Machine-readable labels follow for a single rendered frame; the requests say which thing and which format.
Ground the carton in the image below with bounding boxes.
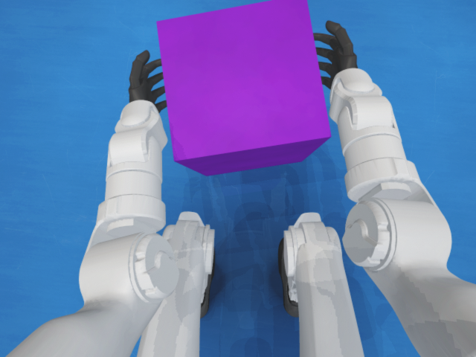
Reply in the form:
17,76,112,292
156,0,332,176

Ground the robot right hand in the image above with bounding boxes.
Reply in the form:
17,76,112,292
313,21,358,90

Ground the robot left hand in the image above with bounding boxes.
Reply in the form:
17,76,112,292
129,50,167,113

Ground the robot right upper arm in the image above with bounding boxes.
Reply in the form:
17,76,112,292
342,197,476,357

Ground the robot right forearm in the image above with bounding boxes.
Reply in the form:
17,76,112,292
329,68,441,212

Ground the robot left thigh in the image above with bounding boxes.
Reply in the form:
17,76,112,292
137,220,215,357

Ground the robot left upper arm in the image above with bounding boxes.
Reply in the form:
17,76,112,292
5,231,179,357

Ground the robot left forearm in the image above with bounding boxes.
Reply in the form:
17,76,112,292
79,100,167,283

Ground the robot left foot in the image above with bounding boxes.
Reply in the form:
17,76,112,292
200,250,215,318

